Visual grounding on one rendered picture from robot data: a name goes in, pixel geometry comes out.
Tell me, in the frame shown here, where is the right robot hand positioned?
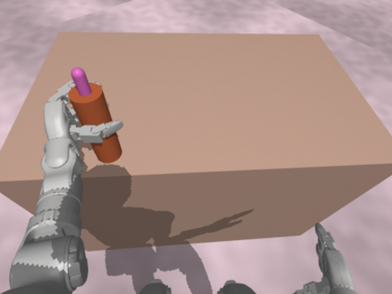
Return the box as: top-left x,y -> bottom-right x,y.
292,223 -> 355,294

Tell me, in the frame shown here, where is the bottle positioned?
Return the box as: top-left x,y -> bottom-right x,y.
68,67 -> 122,163

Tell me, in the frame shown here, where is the left robot hand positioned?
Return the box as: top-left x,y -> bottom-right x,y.
44,81 -> 123,144

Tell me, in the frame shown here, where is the left robot arm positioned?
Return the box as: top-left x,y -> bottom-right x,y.
1,138 -> 88,294

